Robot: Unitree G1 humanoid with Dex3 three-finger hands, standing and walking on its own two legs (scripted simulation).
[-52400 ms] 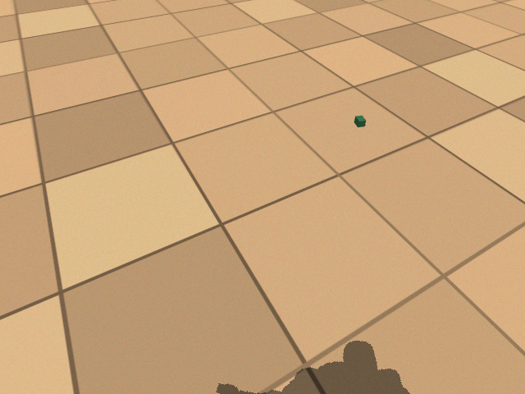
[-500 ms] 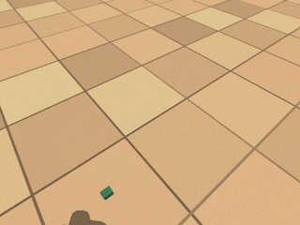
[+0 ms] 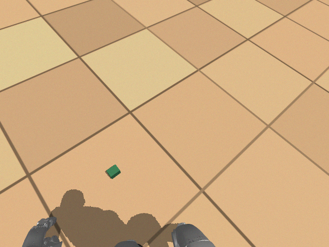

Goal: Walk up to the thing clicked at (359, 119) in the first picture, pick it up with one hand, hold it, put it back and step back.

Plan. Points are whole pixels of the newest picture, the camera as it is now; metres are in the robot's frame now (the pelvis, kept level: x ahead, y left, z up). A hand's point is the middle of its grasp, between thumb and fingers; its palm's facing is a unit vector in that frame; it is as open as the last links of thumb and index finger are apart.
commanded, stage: step back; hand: left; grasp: from above
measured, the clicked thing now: (113, 171) +0.53 +0.25 -0.74
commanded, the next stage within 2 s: none
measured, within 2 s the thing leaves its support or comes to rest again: neither
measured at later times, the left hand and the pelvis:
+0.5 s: hand out of the picture +0.03 +0.25 -0.13, palm faces -0.03 -0.91 -0.42, open 7.4 cm; pelvis -0.10 +0.00 +0.00, yaw -1 degrees
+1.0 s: hand out of the picture -0.16 +0.26 -0.16, palm faces -0.09 -0.91 -0.41, open 7.4 cm; pelvis -0.26 -0.01 -0.02, yaw -6 degrees
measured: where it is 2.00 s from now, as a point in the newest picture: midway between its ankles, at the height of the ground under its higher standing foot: outside the picture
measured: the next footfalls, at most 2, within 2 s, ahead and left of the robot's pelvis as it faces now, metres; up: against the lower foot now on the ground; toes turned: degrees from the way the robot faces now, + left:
right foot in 0.20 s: -0.02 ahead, -0.13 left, +0.00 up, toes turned +0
left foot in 0.56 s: -0.11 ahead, +0.11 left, +0.00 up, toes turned -3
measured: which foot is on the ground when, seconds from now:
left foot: down 0.00-0.24, up 0.26-0.54, down 0.56-1.00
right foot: up 0.00-0.18, down 0.20-0.60, up 0.62-0.98, down 1.00-1.00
